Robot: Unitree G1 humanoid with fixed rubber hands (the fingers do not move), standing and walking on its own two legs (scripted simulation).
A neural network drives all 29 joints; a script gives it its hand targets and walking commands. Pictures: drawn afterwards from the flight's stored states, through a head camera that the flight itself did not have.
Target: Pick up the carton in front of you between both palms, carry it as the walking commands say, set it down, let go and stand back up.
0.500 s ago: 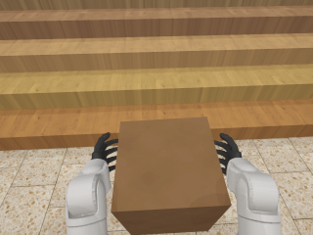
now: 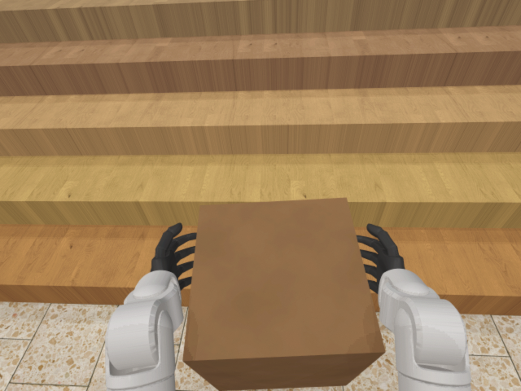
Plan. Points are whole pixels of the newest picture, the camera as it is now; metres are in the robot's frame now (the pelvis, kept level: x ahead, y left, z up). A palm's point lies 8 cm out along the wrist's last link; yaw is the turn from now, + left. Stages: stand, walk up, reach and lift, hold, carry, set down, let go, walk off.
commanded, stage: carry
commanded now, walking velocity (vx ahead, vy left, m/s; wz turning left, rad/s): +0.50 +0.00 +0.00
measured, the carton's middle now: (278, 301) +0.27 +0.00 +0.01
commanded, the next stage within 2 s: none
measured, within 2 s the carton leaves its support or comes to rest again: neither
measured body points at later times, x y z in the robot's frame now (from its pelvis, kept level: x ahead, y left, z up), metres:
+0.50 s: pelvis +0.32 +0.04 -0.01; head +0.38 +0.05 +0.44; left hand +0.74 +0.18 +0.15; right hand +0.72 -0.13 +0.15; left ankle +0.24 +0.10 -0.75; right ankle +0.42 -0.09 -0.70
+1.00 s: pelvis +0.66 +0.06 +0.05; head +0.78 +0.04 +0.48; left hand +1.09 +0.19 +0.16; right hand +1.06 -0.12 +0.15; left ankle +0.76 +0.12 -0.59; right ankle +0.48 -0.07 -0.53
